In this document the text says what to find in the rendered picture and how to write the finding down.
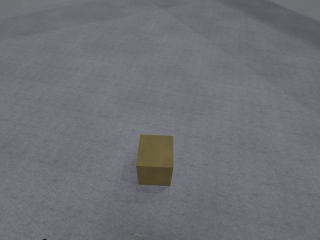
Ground carton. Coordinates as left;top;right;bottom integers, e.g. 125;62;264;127
136;134;174;186

